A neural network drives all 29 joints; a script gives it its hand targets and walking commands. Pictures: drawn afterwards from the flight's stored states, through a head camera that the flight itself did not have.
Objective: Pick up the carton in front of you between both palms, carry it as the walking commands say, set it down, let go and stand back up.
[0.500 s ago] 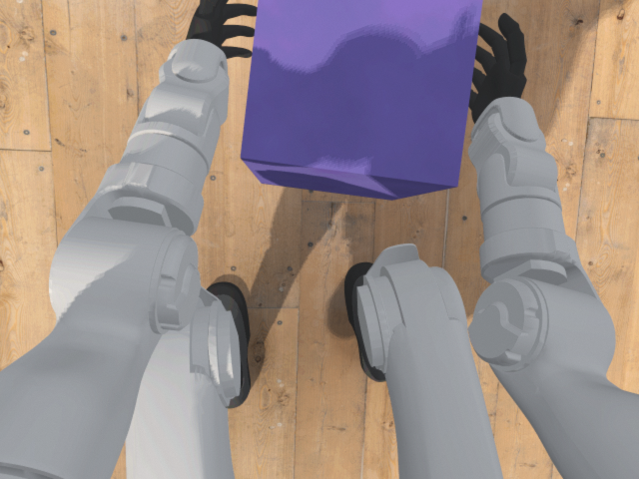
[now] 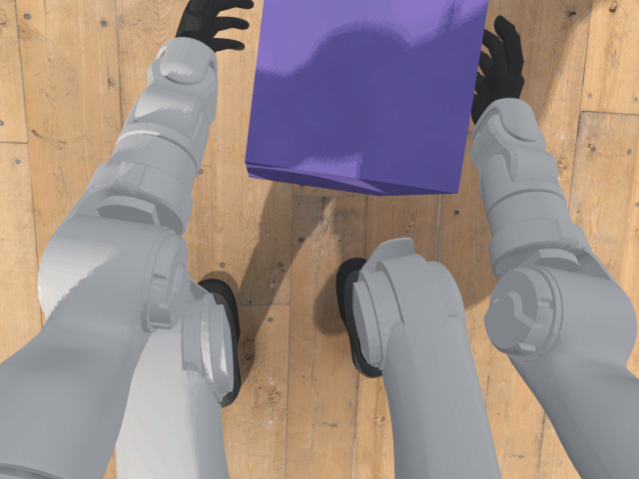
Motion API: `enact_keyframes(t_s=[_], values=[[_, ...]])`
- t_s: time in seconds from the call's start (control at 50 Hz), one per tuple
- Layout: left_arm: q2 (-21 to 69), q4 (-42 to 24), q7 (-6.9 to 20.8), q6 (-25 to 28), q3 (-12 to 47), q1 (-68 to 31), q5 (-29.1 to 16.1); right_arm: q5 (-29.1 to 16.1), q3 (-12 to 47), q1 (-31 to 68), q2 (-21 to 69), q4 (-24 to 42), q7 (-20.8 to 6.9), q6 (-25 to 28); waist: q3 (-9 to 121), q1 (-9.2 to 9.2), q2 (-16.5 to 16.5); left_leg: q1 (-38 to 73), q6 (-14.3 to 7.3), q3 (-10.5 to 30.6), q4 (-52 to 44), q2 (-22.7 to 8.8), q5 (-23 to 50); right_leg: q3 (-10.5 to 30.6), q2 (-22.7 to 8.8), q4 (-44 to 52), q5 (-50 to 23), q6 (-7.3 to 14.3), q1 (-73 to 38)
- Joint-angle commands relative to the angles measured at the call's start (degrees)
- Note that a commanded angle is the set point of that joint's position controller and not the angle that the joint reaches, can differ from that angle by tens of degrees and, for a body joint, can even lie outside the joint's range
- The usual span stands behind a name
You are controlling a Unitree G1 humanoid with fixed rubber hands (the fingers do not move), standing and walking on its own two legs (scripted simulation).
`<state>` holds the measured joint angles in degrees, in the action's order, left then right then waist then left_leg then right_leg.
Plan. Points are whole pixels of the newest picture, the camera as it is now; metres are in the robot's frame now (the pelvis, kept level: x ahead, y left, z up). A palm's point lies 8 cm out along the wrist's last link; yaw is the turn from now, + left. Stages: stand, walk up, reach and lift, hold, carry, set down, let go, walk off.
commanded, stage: set down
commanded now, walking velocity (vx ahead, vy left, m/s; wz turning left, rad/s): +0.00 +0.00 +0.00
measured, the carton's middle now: (342, 103) +0.49 -0.08 -0.23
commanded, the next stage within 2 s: let go in 1.26 s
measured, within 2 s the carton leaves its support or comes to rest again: neither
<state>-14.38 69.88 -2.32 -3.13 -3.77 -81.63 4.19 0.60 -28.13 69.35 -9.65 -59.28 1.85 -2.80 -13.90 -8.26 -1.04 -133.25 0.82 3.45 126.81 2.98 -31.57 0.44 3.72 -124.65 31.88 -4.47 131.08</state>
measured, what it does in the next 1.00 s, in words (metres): rises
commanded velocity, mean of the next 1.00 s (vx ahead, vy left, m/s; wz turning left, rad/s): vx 0.00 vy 0.00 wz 0.00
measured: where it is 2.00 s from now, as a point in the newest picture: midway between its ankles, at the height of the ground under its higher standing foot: (294, 350)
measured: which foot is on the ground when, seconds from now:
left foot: down 0.00-1.00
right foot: down 0.00-1.00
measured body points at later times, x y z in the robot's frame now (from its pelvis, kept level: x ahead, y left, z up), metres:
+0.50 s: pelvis +0.01 +0.00 +0.05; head +0.34 +0.01 +0.35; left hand +0.56 +0.12 -0.10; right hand +0.47 -0.26 -0.08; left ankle +0.11 +0.12 -0.33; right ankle +0.12 -0.13 -0.33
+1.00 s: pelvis +0.03 +0.00 +0.17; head +0.32 +0.03 +0.51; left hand +0.56 +0.13 +0.06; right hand +0.47 -0.26 +0.08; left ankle +0.11 +0.12 -0.33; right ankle +0.12 -0.13 -0.33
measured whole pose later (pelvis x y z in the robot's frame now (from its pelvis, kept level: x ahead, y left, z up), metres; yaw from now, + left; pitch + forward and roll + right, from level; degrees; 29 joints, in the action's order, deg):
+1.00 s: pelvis +0.03 +0.00 +0.17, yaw +2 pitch +47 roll -3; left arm -17.1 48.5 -2.9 -11.4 -2.9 -61.9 0.1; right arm -6.4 -23.1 48.6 -8.5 -40.0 2.0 -6.4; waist 7.0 -9.9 2.6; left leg -111.8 0.4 3.1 93.1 2.8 -27.8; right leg 1.3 1.5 -91.6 28.1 -2.9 110.1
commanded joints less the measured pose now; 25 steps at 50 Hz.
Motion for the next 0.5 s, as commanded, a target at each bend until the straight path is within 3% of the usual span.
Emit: enact_keyframes(t_s=[0.0,0.02,0.04,0.06,0.08,0.1,0.12,0.14,0.16,0.18,0.2,0.22,0.24,0.26,0.28,0.32,0.34,0.36,0.38,0.4,0.44,0.46,0.48], values=[[-11.0,-2.4,-2.9,1.6,3.1,-9.0,-4.3,-3.2,2.3,5.7,-10.8,-2.2,2.3,3.0,51.9,-2.5,6.9,29.1,0.2,-2.5,-9.5,-0.9,5.9,-4.7,-1.9,11.2,-11.7,-0.7,-23.5],[-14.1,-3.4,-3.2,1.9,4.6,-12.7,-6.0,-7.5,5.0,7.7,-10.1,-2.5,3.1,3.8,52.2,-0.85,8.4,31.2,-0.3,-2.0,-9.3,-2.1,5.1,-3.5,-2.0,11.1,-11.7,-0.5,-23.7],[-12.1,-7.0,-3.2,2.4,6.5,-13.3,-8.9,-9.0,6.7,7.2,-8.5,-1.8,3.4,4.8,53.7,-2.51,7.7,32.0,-0.4,-1.9,-10.0,-1.3,7.1,-4.5,-1.8,11.2,-13.6,0.2,-23.2],[-12.9,-8.2,-3.1,2.6,7.4,-14.1,-9.0,-10.6,7.5,10.2,-9.6,2.3,3.4,5.3,54.6,-2.68,10.3,31.0,0.2,-2.3,-8.6,-1.6,8.8,-3.6,-2.8,9.8,-16.4,0.3,-23.5],[-10.0,-8.9,-2.5,2.8,9.5,-13.7,-11.4,-12.4,10.1,7.6,-8.7,-1.3,3.0,5.5,56.0,-2.56,9.7,35.7,-0.3,-1.3,-8.6,-1.3,13.5,-3.8,-2.1,10.7,-17.4,0.7,-21.4],[-9.2,-10.1,-2.0,2.7,10.5,-13.2,-13.3,-12.6,9.3,8.1,-11.9,0.0,3.4,5.9,58.0,-4.01,11.7,35.8,0.4,-1.2,-8.1,-2.3,13.2,-3.5,-2.7,10.0,-18.2,1.1,-22.3],[-9.6,-13.2,-2.0,2.8,13.4,-15.4,-14.7,-13.5,9.0,7.9,-10.6,3.0,3.3,6.4,58.9,-7.42,11.6,38.7,0.2,-0.2,-8.5,-2.1,11.5,-4.4,-3.6,10.1,-18.2,1.4,-22.7],[-10.6,-14.3,-1.8,2.2,13.7,-16.8,-16.1,-13.7,7.8,10.5,-13.7,7.0,3.7,6.9,63.2,-7.95,13.2,41.6,0.5,0.3,-7.9,-3.0,14.4,-4.1,-4.1,10.0,-20.8,1.0,-25.3],[-9.6,-16.3,-1.7,2.0,12.5,-15.0,-17.0,-14.5,10.3,8.3,-12.9,5.7,3.9,6.7,65.3,-5.43,12.3,43.5,1.2,-1.2,-7.1,-1.5,17.9,-3.9,-3.1,10.8,-23.0,1.5,-29.3],[-12.4,-17.6,-1.7,2.0,12.3,-14.4,-15.9,-14.3,9.7,5.0,-11.7,6.9,4.1,6.1,69.2,-6.84,12.3,44.9,0.6,-1.4,-6.9,-1.7,18.7,-4.2,-3.3,10.7,-25.0,1.3,-30.5],[-14.1,-21.2,-2.2,1.9,10.1,-13.7,-14.5,-14.1,9.0,5.3,-13.2,11.0,4.5,6.1,75.3,-5.67,12.6,47.7,1.1,-2.1,-6.2,-1.1,21.8,-4.6,-2.6,10.3,-28.4,1.2,-32.9],[-12.5,-22.8,-2.1,1.0,11.4,-12.7,-15.5,-13.4,8.2,4.7,-14.7,13.2,4.6,6.2,77.2,-7.61,13.4,47.1,1.4,-2.4,-6.7,-1.1,21.3,-5.0,-2.5,10.5,-29.5,1.4,-35.1],[-13.6,-18.8,-2.2,0.2,10.6,-9.9,-14.6,-14.6,10.0,3.5,-12.2,14.2,4.6,5.1,78.7,-4.49,11.8,48.7,0.6,-2.4,-7.8,-1.4,20.6,-4.6,-2.7,10.5,-29.2,0.3,-36.8],[-10.7,-19.4,-2.2,-0.8,11.3,-5.3,-15.4,-13.1,9.2,1.7,-12.0,15.1,4.6,4.6,76.0,-6.46,10.5,44.9,0.6,-3.0,-9.0,-0.3,18.2,-4.6,-2.3,11.9,-27.4,1.0,-37.8],[-13.5,-23.0,-2.5,-1.0,8.5,-6.3,-13.3,-12.1,8.2,1.6,-12.4,17.0,5.2,3.6,78.0,-4.57,9.3,45.8,0.7,-2.9,-9.5,-0.5,17.8,-4.4,-2.5,12.3,-26.6,0.4,-38.2],[-14.6,-22.9,-2.7,-2.0,6.2,-4.9,-12.2,-13.1,8.9,-2.5,-11.7,19.1,5.4,2.7,81.1,-5.14,6.5,47.1,-0.1,-3.8,-10.9,-0.3,15.2,-6.2,-2.6,14.5,-24.2,0.0,-39.4],[-14.7,-25.4,-2.8,-2.5,5.1,-5.7,-10.3,-12.8,8.0,-1.6,-12.4,20.8,5.4,1.9,80.3,-3.88,9.5,45.7,0.1,-4.1,-12.6,-0.1,14.4,-5.7,-2.0,15.5,-23.6,0.2,-37.8],[-10.3,-21.6,-2.2,-2.7,8.0,-2.3,-12.6,-13.1,10.2,-4.9,-10.2,18.1,5.1,1.6,78.1,-5.38,9.9,45.7,0.2,-4.9,-13.7,0.3,13.2,-6.7,-1.6,16.9,-23.3,0.3,-38.2],[-14.1,-23.2,-2.0,-2.9,5.5,-4.5,-9.9,-11.5,9.1,-4.5,-9.6,19.8,5.3,1.3,71.5,-5.34,10.9,42.5,0.0,-4.3,-14.6,0.2,11.3,-5.7,-1.5,17.7,-21.1,0.4,-35.3],[-10.2,-20.1,-1.6,-3.4,4.8,-0.7,-9.3,-12.9,11.1,-7.0,-6.7,16.4,4.6,0.7,67.6,-2.63,11.2,41.8,-0.5,-5.1,-16.2,0.7,7.9,-5.8,-0.6,19.4,-16.4,0.7,-33.2],[-9.8,-20.0,-1.3,-3.1,3.5,-2.7,-8.2,-11.4,8.4,-1.9,-7.4,21.1,4.2,0.6,68.8,-4.18,8.8,37.4,-0.4,-5.2,-17.1,0.5,8.9,-5.8,-1.0,20.6,-18.5,0.0,-32.7],[-11.6,-23.8,-1.8,-2.5,0.5,-4.9,-7.0,-11.7,8.4,-4.6,-7.2,21.0,4.4,0.8,71.2,-3.62,9.5,40.5,-0.3,-5.9,-18.0,0.7,9.2,-6.0,-0.8,21.0,-19.5,0.0,-35.1],[-8.6,-19.5,-1.9,-3.0,1.0,-2.6,-5.4,-12.1,9.0,-3.5,-7.5,20.2,4.2,0.8,69.2,-1.29,12.8,40.5,0.0,-6.6,-19.6,1.0,7.4,-6.0,0.4,22.1,-17.7,0.2,-33.8]])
